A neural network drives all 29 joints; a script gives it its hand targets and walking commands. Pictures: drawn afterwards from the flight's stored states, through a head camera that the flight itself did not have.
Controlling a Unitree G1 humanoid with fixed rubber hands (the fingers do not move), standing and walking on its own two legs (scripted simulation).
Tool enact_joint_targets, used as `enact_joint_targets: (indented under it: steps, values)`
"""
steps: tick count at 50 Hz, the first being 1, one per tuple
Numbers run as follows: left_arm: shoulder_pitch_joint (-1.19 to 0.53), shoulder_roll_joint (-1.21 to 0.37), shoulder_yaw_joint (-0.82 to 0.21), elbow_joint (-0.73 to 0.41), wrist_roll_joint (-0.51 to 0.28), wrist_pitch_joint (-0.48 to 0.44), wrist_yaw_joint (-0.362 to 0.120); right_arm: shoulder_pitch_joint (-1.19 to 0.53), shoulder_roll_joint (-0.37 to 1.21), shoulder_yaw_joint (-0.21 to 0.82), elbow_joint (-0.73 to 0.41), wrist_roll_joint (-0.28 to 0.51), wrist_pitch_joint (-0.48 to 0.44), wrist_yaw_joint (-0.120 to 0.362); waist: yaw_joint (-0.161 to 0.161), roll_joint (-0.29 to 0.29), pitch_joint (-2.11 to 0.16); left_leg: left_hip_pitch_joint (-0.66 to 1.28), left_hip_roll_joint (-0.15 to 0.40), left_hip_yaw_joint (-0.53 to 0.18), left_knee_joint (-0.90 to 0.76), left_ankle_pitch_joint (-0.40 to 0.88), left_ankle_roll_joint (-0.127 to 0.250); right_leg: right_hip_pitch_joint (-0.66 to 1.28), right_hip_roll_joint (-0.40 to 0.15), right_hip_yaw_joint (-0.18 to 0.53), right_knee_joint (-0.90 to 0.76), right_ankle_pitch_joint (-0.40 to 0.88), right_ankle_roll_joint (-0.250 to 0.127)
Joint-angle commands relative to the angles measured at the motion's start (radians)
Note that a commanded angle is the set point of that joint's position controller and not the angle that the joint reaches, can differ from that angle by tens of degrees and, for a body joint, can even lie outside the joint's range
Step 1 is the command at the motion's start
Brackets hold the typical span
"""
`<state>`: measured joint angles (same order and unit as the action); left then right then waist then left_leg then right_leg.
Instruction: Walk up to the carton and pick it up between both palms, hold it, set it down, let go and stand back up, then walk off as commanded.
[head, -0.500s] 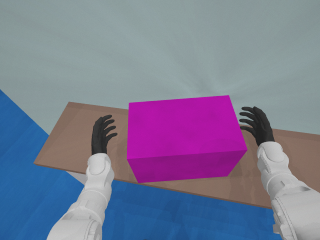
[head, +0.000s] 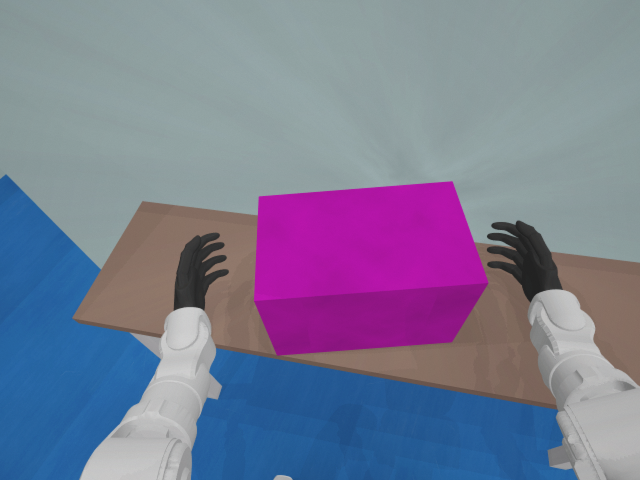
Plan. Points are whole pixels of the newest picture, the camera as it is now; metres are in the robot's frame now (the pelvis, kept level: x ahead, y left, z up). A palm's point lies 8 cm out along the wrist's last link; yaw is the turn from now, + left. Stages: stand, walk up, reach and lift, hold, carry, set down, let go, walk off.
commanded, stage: set down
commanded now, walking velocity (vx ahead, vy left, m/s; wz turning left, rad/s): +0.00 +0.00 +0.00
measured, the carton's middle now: (360, 273) +0.41 +0.01 -0.03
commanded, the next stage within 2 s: none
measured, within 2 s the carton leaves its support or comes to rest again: neither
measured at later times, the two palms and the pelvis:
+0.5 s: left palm (170, 346) +0.26 +0.24 +0.01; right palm (570, 356) +0.30 -0.25 -0.01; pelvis -0.01 +0.00 +0.00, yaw +0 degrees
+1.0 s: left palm (156, 394) +0.21 +0.24 +0.00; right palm (596, 425) +0.22 -0.26 -0.01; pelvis +0.01 +0.00 +0.01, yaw +1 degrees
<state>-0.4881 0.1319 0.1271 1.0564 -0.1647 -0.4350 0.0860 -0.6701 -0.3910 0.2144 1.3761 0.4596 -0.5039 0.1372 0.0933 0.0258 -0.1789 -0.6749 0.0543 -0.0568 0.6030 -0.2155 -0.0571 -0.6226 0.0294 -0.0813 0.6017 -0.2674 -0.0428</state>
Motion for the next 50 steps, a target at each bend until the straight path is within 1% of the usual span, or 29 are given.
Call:
enact_joint_targets:
  steps: [1, 2, 4, 6, 7, 9, 10, 13, 15, 17, 18, 20, 22, 23, 27, 29, 30, 32, 35, 38, 39, 40, 41, 42, 43, 46, 47, 49, 50]
  values:
    - [-0.01, 0.131, -0.038, -0.236, 0.029, -0.017, -0.009, -0.099, -0.232, -0.017, -0.14, 0.036, -0.069, 0.005, -0.04, -0.078, -0.42, 0.295, -0.065, 0.11, -0.006, 0.349, -0.002, 0.34, 0.026, 0.059, -0.055, 0.369, 0.054]
    - [-0.166, 0.166, -0.035, -0.225, 0.004, -0.032, -0.001, -0.26, -0.235, -0.044, -0.179, 0.032, -0.07, 0.007, -0.018, -0.048, -0.472, 0.236, -0.072, 0.124, 0.01, 0.31, -0.007, 0.312, 0.011, 0.063, -0.038, 0.32, 0.054]
    - [0.04, 0.112, -0.061, -0.371, 0.012, -0.034, 0.016, -0.033, -0.25, -0.027, -0.201, 0.06, -0.099, 0.018, -0.034, -0.027, -0.48, 0.364, -0.057, 0.092, -0.002, 0.377, -0.017, 0.296, 0.037, 0.033, -0.05, 0.357, 0.039]
    - [-0.068, 0.13, -0.075, -0.331, -0.027, -0.023, 0.017, -0.192, -0.278, -0.056, -0.243, 0.04, -0.084, 0.036, -0.041, -0.07, -0.502, 0.314, -0.061, 0.11, 0.005, 0.335, -0.012, 0.256, 0.041, 0.038, -0.062, 0.301, 0.039]
    - [0.139, 0.095, -0.095, -0.423, -0.021, -0.026, 0.017, 0.017, -0.268, -0.055, -0.257, 0.064, -0.103, 0.037, -0.067, -0.043, -0.527, 0.414, -0.055, 0.092, 0.005, 0.417, -0.017, 0.315, 0.04, 0.037, -0.062, 0.403, 0.037]
    - [0.128, 0.09, -0.125, -0.488, -0.013, -0.019, 0.019, 0.027, -0.264, -0.063, -0.278, 0.044, -0.096, 0.05, -0.099, -0.068, -0.491, 0.413, -0.057, 0.074, -0.002, 0.381, -0.012, 0.32, 0.046, 0.036, -0.078, 0.346, 0.035]
    - [-0.048, 0.143, -0.072, -0.366, -0.003, -0.003, 0.022, -0.124, -0.271, -0.095, -0.225, 0.017, -0.079, 0.049, -0.077, -0.051, -0.423, 0.327, -0.063, 0.095, 0.0, 0.261, -0.011, 0.256, 0.029, 0.056, -0.081, 0.197, 0.034]
    - [0.231, 0.091, -0.136, -0.54, -0.017, -0.001, 0.025, 0.136, -0.288, -0.078, -0.273, 0.054, -0.084, 0.061, -0.105, -0.052, -0.421, 0.495, -0.057, 0.063, -0.029, 0.372, -0.014, 0.323, 0.039, 0.041, -0.122, 0.297, 0.023]
    - [0.173, 0.107, -0.11, -0.584, 0.003, 0.018, 0.026, 0.104, -0.263, -0.094, -0.311, 0.066, -0.084, 0.072, -0.1, -0.021, -0.443, 0.461, -0.06, 0.057, -0.037, 0.349, -0.009, 0.32, 0.039, 0.043, -0.105, 0.303, 0.022]
    - [0.152, 0.107, -0.094, -0.503, 0.018, 0.025, 0.027, 0.076, -0.245, -0.121, -0.313, 0.028, -0.09, 0.069, -0.087, -0.059, -0.337, 0.36, -0.063, 0.068, -0.019, 0.274, 0.0, 0.326, 0.019, 0.082, -0.105, 0.213, 0.025]
    - [0.134, 0.147, -0.077, -0.491, -0.015, 0.026, 0.025, 0.055, -0.253, -0.113, -0.404, 0.023, -0.084, 0.061, -0.072, -0.142, -0.331, 0.327, -0.07, 0.091, -0.025, 0.242, 0.01, 0.369, 0.017, 0.09, -0.106, 0.193, 0.038]
    - [0.281, 0.1, -0.121, -0.618, -0.013, 0.021, 0.022, 0.214, -0.251, -0.075, -0.429, 0.049, -0.091, 0.067, -0.115, -0.107, -0.323, 0.419, -0.076, 0.082, -0.039, 0.296, 0.013, 0.438, 0.017, 0.083, -0.112, 0.286, 0.039]
    - [0.172, 0.128, -0.056, -0.514, 0.023, 0.052, 0.028, 0.144, -0.244, -0.071, -0.386, 0.036, -0.056, 0.072, -0.069, -0.105, -0.238, 0.347, -0.081, 0.094, -0.066, 0.164, 0.024, 0.405, -0.007, 0.106, -0.136, 0.093, 0.032]
    - [0.247, 0.083, -0.111, -0.614, 0.01, 0.063, 0.043, 0.203, -0.249, -0.084, -0.416, 0.056, -0.058, 0.087, -0.077, -0.081, -0.244, 0.424, -0.06, 0.079, -0.081, 0.2, 0.018, 0.373, 0.014, 0.076, -0.13, 0.137, 0.026]
    - [0.351, 0.075, -0.131, -0.66, 0.012, 0.092, 0.048, 0.34, -0.264, -0.125, -0.475, 0.036, -0.045, 0.1, -0.106, -0.11, -0.153, 0.459, -0.062, 0.06, -0.109, 0.136, 0.026, 0.368, 0.009, 0.086, -0.167, 0.056, 0.016]
    - [0.142, 0.112, -0.106, -0.567, -0.015, 0.106, 0.055, 0.165, -0.246, -0.147, -0.525, -0.004, -0.013, 0.1, -0.073, -0.138, -0.117, 0.319, -0.062, 0.081, -0.111, -0.06, 0.043, 0.291, -0.03, 0.151, -0.186, -0.222, 0.022]
    - [0.294, 0.104, -0.105, -0.61, -0.01, 0.111, 0.063, 0.305, -0.234, -0.137, -0.533, 0.005, -0.007, 0.097, -0.071, -0.155, -0.095, 0.358, -0.066, 0.073, -0.131, -0.033, 0.044, 0.336, -0.024, 0.143, -0.187, -0.163, 0.023]
    - [0.313, 0.074, -0.183, -0.658, -0.04, 0.131, 0.064, 0.348, -0.276, -0.198, -0.516, 0.009, -0.003, 0.106, -0.137, -0.153, -0.089, 0.418, -0.049, 0.046, -0.146, -0.052, 0.037, 0.298, -0.015, 0.106, -0.187, -0.12, 0.02]
    - [0.338, 0.096, -0.128, -0.717, -0.003, 0.128, 0.075, 0.376, -0.273, -0.17, -0.644, 0.008, -0.006, 0.102, -0.098, -0.146, -0.186, 0.425, -0.062, 0.075, -0.124, 0.028, 0.041, 0.392, -0.032, 0.14, -0.181, -0.071, 0.025]
    - [0.459, 0.09, -0.122, -0.796, 0.036, 0.145, 0.076, 0.533, -0.26, -0.163, -0.614, 0.022, 0.002, 0.103, -0.123, -0.11, -0.12, 0.484, -0.077, 0.068, -0.149, 0.083, 0.036, 0.38, -0.022, 0.115, -0.199, -0.005, 0.025]
    - [0.259, 0.116, -0.098, -0.718, 0.02, 0.141, 0.075, 0.334, -0.244, -0.178, -0.661, -0.006, 0.002, 0.094, -0.085, -0.126, -0.135, 0.381, -0.079, 0.092, -0.128, 0.012, 0.044, 0.349, -0.037, 0.139, -0.189, -0.104, 0.031]
    - [0.386, 0.123, -0.093, -0.67, 0.018, 0.147, 0.068, 0.451, -0.219, -0.128, -0.631, -0.001, 0.013, 0.098, -0.075, -0.174, -0.039, 0.392, -0.074, 0.081, -0.148, -0.004, 0.06, 0.352, -0.041, 0.16, -0.21, -0.121, 0.034]
    - [0.501, 0.077, -0.138, -0.811, 0.035, 0.161, 0.074, 0.579, -0.234, -0.151, -0.654, 0.013, 0.011, 0.107, -0.098, -0.111, -0.067, 0.476, -0.071, 0.071, -0.163, 0.038, 0.034, 0.364, -0.034, 0.134, -0.222, -0.083, 0.027]
    - [0.573, 0.075, -0.133, -0.881, 0.042, 0.158, 0.075, 0.645, -0.223, -0.136, -0.736, 0.034, -0.001, 0.107, -0.085, -0.111, -0.131, 0.516, -0.078, 0.075, -0.15, 0.128, 0.03, 0.418, -0.025, 0.131, -0.211, 0.066, 0.02]
    - [0.629, 0.071, -0.156, -0.904, 0.043, 0.171, 0.066, 0.692, -0.25, -0.166, -0.656, 0.04, -0.001, 0.102, -0.129, -0.119, -0.106, 0.548, -0.076, 0.068, -0.146, 0.182, 0.025, 0.424, -0.006, 0.098, -0.206, 0.146, 0.027]
    - [0.661, 0.085, -0.126, -0.927, 0.051, 0.179, 0.055, 0.716, -0.252, -0.178, -0.775, 0.024, -0.024, 0.092, -0.119, -0.125, -0.102, 0.526, -0.097, 0.059, -0.163, 0.2, 0.036, 0.445, -0.01, 0.102, -0.198, 0.256, 0.028]
    - [0.658, 0.08, -0.131, -0.917, 0.064, 0.171, 0.055, 0.716, -0.241, -0.172, -0.799, 0.022, -0.026, 0.089, -0.122, -0.096, -0.065, 0.52, -0.094, 0.064, -0.151, 0.181, 0.035, 0.428, -0.02, 0.111, -0.202, 0.2, 0.027]
    - [0.62, 0.09, -0.13, -0.924, 0.062, 0.149, 0.051, 0.725, -0.218, -0.176, -0.828, -0.001, -0.023, 0.084, -0.12, -0.145, -0.042, 0.485, -0.091, 0.069, -0.165, 0.139, 0.044, 0.425, -0.03, 0.131, -0.222, 0.142, 0.034]
    - [0.652, 0.087, -0.143, -0.946, 0.062, 0.153, 0.054, 0.751, -0.195, -0.162, -0.817, 0.002, -0.013, 0.085, -0.119, -0.106, -0.019, 0.509, -0.093, 0.07, -0.169, 0.124, 0.039, 0.395, -0.032, 0.121, -0.225, 0.101, 0.028]
